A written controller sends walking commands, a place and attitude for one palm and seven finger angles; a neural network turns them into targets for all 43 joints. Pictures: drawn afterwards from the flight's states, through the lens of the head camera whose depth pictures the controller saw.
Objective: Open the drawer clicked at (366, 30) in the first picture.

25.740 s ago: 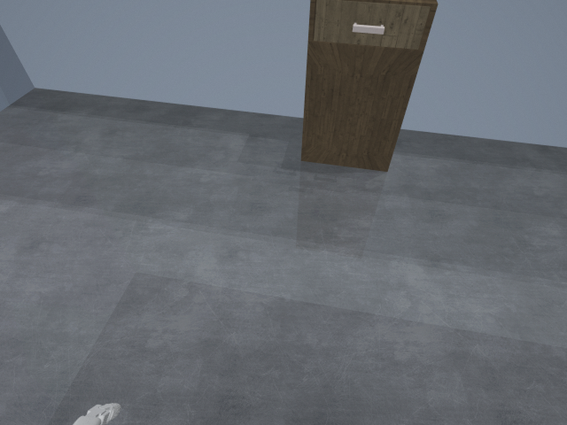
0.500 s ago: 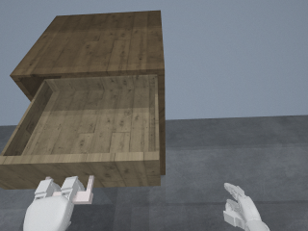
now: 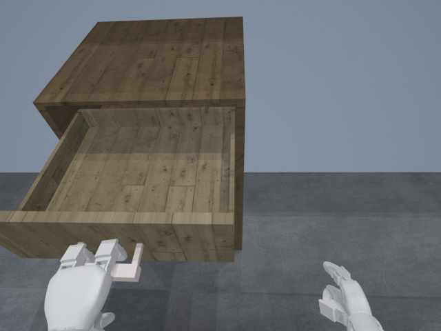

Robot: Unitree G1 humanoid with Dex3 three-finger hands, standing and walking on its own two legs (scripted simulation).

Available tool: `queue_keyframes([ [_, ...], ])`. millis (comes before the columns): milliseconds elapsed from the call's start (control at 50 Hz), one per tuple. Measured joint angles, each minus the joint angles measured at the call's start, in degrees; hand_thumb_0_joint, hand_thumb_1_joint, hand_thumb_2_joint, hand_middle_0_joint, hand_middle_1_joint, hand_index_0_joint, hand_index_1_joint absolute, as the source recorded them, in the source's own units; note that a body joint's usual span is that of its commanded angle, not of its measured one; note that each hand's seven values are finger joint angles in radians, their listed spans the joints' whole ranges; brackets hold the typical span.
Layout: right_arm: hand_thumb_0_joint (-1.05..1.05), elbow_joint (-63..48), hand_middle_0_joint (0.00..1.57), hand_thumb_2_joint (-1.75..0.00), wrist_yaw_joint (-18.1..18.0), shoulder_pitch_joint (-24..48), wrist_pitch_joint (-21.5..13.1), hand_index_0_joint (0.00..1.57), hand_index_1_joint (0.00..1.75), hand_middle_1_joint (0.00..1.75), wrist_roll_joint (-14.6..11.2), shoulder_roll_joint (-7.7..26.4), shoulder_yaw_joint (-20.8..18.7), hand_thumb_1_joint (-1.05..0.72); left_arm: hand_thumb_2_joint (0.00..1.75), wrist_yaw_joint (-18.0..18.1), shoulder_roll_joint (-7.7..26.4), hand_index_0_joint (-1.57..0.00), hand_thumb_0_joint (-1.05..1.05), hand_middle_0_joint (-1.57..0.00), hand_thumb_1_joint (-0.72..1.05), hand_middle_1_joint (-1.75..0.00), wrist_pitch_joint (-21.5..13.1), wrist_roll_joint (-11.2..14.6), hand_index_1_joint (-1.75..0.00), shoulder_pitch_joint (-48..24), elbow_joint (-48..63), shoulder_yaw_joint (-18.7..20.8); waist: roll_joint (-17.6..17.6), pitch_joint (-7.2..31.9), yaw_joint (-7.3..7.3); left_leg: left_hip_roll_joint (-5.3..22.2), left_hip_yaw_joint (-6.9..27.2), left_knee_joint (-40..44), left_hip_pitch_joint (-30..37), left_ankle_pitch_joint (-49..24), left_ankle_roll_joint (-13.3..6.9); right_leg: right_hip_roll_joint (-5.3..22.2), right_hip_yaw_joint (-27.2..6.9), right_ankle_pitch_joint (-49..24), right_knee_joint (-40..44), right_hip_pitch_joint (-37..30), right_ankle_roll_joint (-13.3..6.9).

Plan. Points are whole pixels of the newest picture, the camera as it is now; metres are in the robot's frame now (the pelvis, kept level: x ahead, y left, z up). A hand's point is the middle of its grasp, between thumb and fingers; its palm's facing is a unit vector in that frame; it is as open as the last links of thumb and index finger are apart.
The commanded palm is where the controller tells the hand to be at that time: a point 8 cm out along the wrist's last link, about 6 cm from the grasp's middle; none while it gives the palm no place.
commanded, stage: open the thumb to release the handle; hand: left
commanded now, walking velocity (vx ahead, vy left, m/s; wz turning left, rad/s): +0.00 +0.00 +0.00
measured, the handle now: (105, 260) +0.22 +0.23 +0.02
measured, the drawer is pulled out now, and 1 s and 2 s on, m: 0.30 0.30 0.30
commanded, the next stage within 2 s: lift the hand off the handle in 0.06 s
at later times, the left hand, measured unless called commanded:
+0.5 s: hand (100, 292) +0.17 +0.23 +0.00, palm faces +0.04 -0.07 -1.00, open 13.8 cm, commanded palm +0.15 +0.24 +0.06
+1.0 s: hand (78, 276) +0.18 +0.25 +0.06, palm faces +0.04 -0.09 -1.00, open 13.1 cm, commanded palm +0.16 +0.24 +0.13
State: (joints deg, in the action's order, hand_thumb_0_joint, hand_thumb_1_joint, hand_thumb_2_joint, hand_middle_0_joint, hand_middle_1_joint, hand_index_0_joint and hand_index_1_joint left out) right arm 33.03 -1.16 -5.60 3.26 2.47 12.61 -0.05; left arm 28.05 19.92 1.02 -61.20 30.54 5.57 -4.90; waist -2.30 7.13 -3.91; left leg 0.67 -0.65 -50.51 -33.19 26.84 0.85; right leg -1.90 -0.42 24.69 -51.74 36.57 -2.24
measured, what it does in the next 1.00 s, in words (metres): stands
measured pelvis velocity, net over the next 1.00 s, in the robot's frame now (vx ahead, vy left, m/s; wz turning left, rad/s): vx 0.00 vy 0.01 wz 0.02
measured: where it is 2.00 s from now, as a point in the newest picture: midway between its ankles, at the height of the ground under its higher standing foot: outside the picture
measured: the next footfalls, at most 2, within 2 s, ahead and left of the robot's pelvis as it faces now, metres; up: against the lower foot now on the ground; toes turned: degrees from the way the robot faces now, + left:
none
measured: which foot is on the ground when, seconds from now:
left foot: down 0.00-1.00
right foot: down 0.00-1.00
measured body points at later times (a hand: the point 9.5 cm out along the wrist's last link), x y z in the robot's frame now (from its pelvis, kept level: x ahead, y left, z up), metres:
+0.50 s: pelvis -0.01 +0.00 +0.00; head +0.02 -0.03 +0.45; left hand +0.17 +0.23 +0.06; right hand +0.21 -0.22 -0.10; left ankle -0.02 +0.13 -0.69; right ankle +0.01 -0.09 -0.69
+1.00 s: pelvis +0.00 +0.01 +0.02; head +0.01 -0.03 +0.47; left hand +0.18 +0.25 +0.12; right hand +0.23 -0.20 -0.07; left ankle -0.02 +0.13 -0.69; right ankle +0.01 -0.09 -0.69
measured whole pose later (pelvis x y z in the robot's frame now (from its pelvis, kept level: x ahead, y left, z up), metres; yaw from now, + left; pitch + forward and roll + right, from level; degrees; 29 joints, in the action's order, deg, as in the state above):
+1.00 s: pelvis +0.00 +0.01 +0.02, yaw +1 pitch +4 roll +0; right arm 35.5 -3.4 -4.8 2.6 1.2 13.5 -0.4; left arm 18.8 23.2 3.2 -57.0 25.0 9.3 -4.9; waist -4.2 3.8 -5.4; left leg 0.0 0.3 -40.1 -22.1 21.9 0.3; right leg -1.3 0.2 19.9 -40.7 24.6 -1.6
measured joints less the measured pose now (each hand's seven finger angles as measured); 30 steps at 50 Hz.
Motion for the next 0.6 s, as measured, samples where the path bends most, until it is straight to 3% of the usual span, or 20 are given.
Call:
queue_keyframes([
  [100, 0.01, 0.22, 0.2, -0.9, -0.41, 0.34, -0.27, 0.2, 0.3, 0.3, -0.09, 0.25, -0.33, -0.9, 0.38, -0.5, 0.23, -0.33, 0.0, -0.36, -0.3, -1.25, -1.01, 0.22, -1.22, -0.73, -0.9, 0.42, 0.14, -0.3, 0.01, 0.09, 0.2, 0.88, 0.66, -0.64, 0.13, -0.08, 0.18, -0.65, 1.0, -0.77, -0.11],
  [200, 0.01, 0.62, 0.2, -0.9, -0.72, 0.36, -0.46, 0.2, 0.3, 0.3, -0.02, 0.55, -0.78, -0.9, 0.33, -0.06, 0.16, -0.33, 0.0, -0.36, -0.42, -1.24, -1.81, -0.16, -1.21, -1.52, -1.75, 0.69, 0.3, -0.51, -0.07, 0.05, 0.35, 1.11, 0.53, -0.99, 0.15, -0.03, 0.32, -0.98, 1.3, -0.73, -0.12],
  [460, 0.01, 2.85, 0.2, -0.9, -1.89, 0.39, -0.3, 0.2, 0.3, 0.3, -0.42, 0.1, -1.06, -0.9, 0.3, 1.19, -0.65, -0.32, 0.0, -0.37, -0.48, -1.26, -1.16, -0.95, -1.2, -5.66, -4.94, -0.68, -0.16, -0.63, -0.77, -0.41, 0.83, 0.79, -0.48, -1.61, 0.06, 0.43, 0.76, -1.35, 1.0, 0.03, -0.01],
  [600, 0.01, 3.02, 0.2, -0.9, -2.5, 0.71, -0.17, 0.2, 0.3, 0.3, -0.72, -0.52, -0.53, -0.9, 0.3, -1.56, -0.34, -0.33, 0.0, -0.39, -0.48, -1.24, 0.69, 0.53, -1.21, -7.77, -5.57, -1.44, -0.63, -1.29, -0.48, -0.35, 0.97, 2.11, 1.3, -2.34, 0.12, 0.37, 0.86, -2.1, 2.43, -1.83, -0.08],
])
